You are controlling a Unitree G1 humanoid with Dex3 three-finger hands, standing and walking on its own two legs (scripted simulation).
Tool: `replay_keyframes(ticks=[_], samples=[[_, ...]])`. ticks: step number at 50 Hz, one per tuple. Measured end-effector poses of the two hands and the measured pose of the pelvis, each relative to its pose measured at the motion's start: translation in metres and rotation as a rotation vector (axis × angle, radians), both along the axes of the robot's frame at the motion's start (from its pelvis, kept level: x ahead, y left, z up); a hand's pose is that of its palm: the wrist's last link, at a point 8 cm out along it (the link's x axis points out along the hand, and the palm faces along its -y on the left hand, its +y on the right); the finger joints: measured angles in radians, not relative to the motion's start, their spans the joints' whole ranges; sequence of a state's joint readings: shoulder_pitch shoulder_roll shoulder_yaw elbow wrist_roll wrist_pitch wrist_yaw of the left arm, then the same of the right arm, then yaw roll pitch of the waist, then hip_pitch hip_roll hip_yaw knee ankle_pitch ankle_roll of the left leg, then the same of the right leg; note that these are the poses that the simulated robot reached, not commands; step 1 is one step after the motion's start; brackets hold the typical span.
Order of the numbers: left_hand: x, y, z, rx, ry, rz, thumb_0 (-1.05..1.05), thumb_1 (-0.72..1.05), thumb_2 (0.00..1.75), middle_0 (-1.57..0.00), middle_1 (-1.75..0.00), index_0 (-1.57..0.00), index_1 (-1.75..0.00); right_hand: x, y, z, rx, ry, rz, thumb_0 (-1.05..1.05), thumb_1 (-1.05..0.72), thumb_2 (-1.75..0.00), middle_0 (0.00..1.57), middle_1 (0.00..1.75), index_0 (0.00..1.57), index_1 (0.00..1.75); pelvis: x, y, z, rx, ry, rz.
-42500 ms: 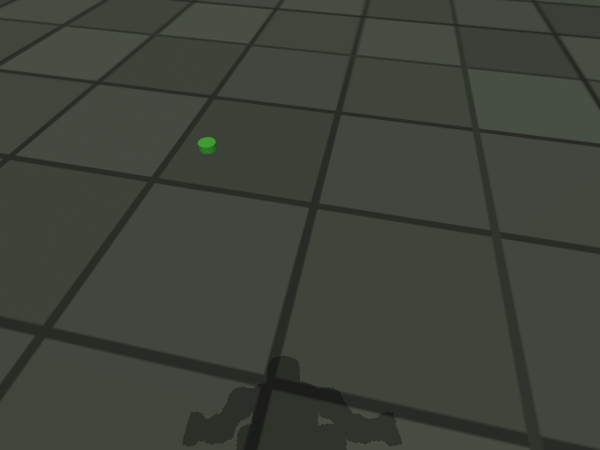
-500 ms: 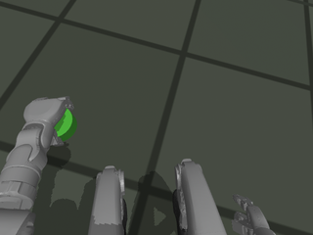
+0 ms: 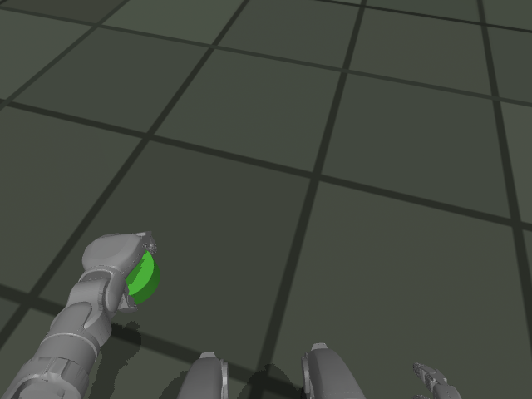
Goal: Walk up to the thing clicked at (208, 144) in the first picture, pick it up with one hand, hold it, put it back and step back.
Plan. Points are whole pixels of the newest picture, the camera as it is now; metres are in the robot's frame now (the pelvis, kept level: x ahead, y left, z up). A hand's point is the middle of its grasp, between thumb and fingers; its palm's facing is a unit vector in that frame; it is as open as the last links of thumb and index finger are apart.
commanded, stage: lift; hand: left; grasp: from above
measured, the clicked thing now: (129, 275) +0.35 +0.24 -0.09
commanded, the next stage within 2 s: hold in 0.34 s
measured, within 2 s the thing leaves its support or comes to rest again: neither
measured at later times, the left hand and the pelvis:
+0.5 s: hand (113, 252) +0.35 +0.23 +0.01, palm faces -0.44 -0.08 -0.90, open 11.4 cm; pelvis +0.03 +0.01 +0.07, yaw -1 degrees
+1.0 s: hand (105, 236) +0.36 +0.23 +0.04, palm faces -0.44 -0.05 -0.89, open 11.4 cm; pelvis +0.05 +0.01 +0.09, yaw -1 degrees
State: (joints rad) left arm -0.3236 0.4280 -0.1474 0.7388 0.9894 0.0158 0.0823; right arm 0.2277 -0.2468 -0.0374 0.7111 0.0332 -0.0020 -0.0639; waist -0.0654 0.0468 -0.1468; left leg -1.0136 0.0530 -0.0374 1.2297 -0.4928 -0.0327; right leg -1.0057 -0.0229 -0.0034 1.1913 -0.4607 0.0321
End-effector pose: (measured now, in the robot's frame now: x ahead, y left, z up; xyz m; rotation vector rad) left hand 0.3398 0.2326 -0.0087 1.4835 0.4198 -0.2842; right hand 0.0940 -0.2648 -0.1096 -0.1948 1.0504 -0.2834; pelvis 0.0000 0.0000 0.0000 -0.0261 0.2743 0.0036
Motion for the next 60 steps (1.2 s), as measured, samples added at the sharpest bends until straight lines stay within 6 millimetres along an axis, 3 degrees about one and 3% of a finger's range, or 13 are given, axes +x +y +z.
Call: replay_keyframes(ticks=[11, 23, 39, 60], samples=[[0.008, -0.008, 0.039, 0.004, -0.013, 0.01, 0.01, -0.15, 0.61, -0.43, -0.73, -0.54, -0.69, 0.007, 0.001, 0.038, 0.016, -0.01, -0.013, 0.01, -0.91, -0.9, 0.2, 0.3, 0.2, 0.3, 0.015, 0.0, 0.04, 0.012, -0.071, -0.007], [0.014, -0.003, 0.068, -0.004, 0.002, 0.02, 0.01, -0.15, 0.61, -0.43, -0.73, -0.54, -0.69, 0.027, 0.008, 0.065, 0.028, -0.033, -0.008, 0.01, -0.91, -0.9, 0.2, 0.3, 0.2, 0.3, 0.031, 0.005, 0.066, 0.016, -0.119, -0.013], [0.025, -0.001, 0.097, 0.007, 0.005, -0.017, 0.01, -0.16, 0.61, -0.43, -0.75, -0.53, -0.71, 0.054, 0.014, 0.085, 0.049, -0.073, 0.004, 0.01, -0.9, -0.9, 0.2, 0.3, 0.2, 0.3, 0.046, 0.009, 0.082, 0.018, -0.164, -0.022], [0.016, -0.01, 0.119, 0.012, -0.003, -0.035, 0.01, -0.17, 0.63, -0.42, -0.78, -0.52, -0.75, 0.064, 0.009, 0.092, 0.069, -0.098, 0.015, 0.01, -0.9, -0.9, 0.2, 0.3, 0.2, 0.3, 0.046, 0.002, 0.09, 0.027, -0.204, -0.025]])
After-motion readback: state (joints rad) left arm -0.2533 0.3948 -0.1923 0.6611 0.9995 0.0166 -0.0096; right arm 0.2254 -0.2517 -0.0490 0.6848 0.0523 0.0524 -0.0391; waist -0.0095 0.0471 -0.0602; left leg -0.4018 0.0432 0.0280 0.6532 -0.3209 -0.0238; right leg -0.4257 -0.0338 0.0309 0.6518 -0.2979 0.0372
